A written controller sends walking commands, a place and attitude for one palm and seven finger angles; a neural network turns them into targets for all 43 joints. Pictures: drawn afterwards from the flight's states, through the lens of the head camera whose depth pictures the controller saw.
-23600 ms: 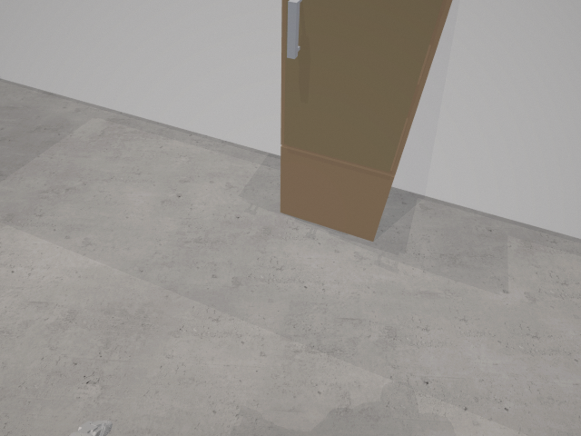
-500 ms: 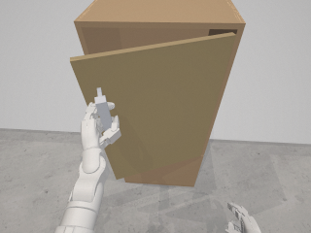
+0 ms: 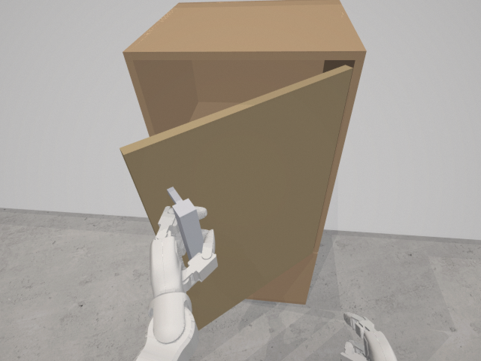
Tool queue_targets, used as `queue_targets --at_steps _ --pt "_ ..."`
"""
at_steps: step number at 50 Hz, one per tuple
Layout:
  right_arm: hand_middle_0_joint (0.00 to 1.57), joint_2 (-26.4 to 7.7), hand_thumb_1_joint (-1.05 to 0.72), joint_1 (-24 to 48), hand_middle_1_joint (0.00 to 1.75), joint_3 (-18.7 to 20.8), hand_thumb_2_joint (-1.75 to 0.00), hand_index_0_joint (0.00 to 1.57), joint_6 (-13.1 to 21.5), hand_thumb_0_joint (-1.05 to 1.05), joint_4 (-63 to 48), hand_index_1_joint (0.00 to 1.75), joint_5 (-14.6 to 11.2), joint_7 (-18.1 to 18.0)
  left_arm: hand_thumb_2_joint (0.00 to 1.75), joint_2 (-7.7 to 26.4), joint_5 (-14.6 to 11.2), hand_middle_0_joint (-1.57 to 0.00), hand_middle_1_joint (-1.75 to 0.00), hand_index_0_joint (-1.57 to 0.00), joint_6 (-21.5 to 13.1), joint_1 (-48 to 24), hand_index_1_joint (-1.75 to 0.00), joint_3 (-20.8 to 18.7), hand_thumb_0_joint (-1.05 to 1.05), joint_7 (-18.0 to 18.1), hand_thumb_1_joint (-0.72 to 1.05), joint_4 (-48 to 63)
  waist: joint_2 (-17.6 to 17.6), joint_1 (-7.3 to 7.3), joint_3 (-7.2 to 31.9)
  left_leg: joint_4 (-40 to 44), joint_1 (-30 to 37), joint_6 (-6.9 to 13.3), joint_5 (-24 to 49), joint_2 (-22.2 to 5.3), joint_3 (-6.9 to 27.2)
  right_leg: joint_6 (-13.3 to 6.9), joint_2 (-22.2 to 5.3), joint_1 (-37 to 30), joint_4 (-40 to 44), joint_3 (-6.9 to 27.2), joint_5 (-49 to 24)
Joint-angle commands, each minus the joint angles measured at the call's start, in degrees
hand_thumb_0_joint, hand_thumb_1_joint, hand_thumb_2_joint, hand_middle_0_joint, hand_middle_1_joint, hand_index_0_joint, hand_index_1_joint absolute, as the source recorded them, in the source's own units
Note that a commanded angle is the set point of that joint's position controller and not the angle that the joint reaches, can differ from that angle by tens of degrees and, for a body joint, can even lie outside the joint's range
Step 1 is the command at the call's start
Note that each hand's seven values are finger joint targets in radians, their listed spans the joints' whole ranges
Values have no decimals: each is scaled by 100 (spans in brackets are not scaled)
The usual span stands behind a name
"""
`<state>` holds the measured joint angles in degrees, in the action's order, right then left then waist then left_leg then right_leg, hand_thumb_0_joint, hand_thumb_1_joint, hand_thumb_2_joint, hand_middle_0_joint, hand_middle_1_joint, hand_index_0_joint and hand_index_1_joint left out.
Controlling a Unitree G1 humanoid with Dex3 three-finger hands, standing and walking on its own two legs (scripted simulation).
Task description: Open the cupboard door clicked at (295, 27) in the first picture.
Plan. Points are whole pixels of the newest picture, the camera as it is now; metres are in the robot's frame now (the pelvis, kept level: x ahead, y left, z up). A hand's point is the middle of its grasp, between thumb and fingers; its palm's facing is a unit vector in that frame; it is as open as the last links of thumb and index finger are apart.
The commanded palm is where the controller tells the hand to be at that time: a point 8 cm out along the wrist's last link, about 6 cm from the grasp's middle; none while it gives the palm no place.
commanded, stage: open thumb and fingers to let go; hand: left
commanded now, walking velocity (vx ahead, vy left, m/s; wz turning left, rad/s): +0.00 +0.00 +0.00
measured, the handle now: (186, 230) +0.30 +0.10 +0.11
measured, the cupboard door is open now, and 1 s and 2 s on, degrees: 40 39 42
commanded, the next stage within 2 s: slide the hand sideways off the handle in 0.84 s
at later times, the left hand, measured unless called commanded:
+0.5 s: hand (202, 250) +0.26 +0.07 +0.11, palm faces +0.28 -0.96 +0.00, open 11.9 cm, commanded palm +0.21 +0.11 +0.11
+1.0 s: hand (202, 254) +0.25 +0.07 +0.11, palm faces +0.20 -0.98 -0.02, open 14.8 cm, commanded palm +0.21 +0.10 +0.11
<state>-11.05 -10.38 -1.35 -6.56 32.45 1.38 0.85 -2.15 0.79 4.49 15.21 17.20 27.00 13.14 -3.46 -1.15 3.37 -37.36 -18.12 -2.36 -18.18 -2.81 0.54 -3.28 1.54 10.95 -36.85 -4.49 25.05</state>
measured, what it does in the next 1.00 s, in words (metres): stands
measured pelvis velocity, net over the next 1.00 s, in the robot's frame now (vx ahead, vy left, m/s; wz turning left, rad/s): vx -0.03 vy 0.02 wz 0.01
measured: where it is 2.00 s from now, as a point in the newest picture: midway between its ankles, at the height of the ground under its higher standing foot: outside the picture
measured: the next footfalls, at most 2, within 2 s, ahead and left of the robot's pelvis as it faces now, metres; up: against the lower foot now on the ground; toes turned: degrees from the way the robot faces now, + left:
none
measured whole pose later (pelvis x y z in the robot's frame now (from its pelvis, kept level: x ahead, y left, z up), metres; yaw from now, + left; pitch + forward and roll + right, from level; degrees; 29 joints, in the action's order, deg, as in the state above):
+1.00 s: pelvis -0.03 +0.02 +0.00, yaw +1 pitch -2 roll +0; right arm -10.3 -8.3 -1.7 -5.6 34.0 1.3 1.6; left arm -3.3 3.0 4.1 4.6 17.9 26.8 5.1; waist -2.7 0.1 1.1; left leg -39.8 -20.9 -1.1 -17.1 -1.6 0.9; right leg -2.0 0.4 13.3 -39.2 -4.9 23.9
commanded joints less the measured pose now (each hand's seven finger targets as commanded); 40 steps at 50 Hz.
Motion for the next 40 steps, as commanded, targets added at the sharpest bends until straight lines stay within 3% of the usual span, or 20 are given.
queue_targets --at_steps 1,6,10,21,23,29,40 --pt "20 -399 -90 1139 30 128 -90 20 352 0 -861 30 43 -106 90 -399 98 -40 -135 -40 -446 -1781 -135 -358 0 320 90 1143 825 126 310 -8 583 346 1182 350 -13 331 -345 633 886 425 -2568" --pt "20 -361 -90 1083 30 170 -90 20 376 0 -845 30 63 -149 75 -507 119 -38 -131 -38 -520 -1527 -131 -343 0 279 55 915 898 269 696 36 685 344 1329 367 -39 346 -398 371 864 479 -2837" --pt "20 -384 -90 1087 30 165 -90 20 382 0 -810 30 48 -157 63 -585 136 -35 -128 -35 -568 -1853 -128 -198 0 182 27 784 879 175 472 51 717 363 1230 351 -23 333 -382 541 954 480 -2527" --pt "20 -381 -90 1051 30 180 -90 20 417 0 -859 30 28 -101 30 -828 206 -30 -120 -30 -565 -2113 -120 50 0 213 -50 694 759 149 635 69 818 368 1260 308 -7 253 -293 691 800 300 -2242" --pt "20 -373 -90 1075 30 189 -90 20 419 0 -874 30 28 -93 30 -860 209 -30 -120 -30 -553 -2025 -120 68 0 245 -50 708 742 183 646 48 782 358 1257 312 -17 239 -280 675 789 308 -2209" --pt "20 -363 -90 1110 30 175 -90 20 393 0 -871 30 29 -80 30 -807 208 -25 -90 -25 -496 -2080 -90 -8 0 325 -50 680 710 207 643 52 753 345 1215 298 -17 211 -258 698 808 292 -2016" --pt "20 -337 -90 1207 30 168 -90 20 357 0 -811 30 17 -24 30 -1025 264 -16 -35 -16 -326 -2346 -35 116 0 492 -50 502 609 221 606 106 805 309 1088 234 36 132 -171 860 772 131 -1490"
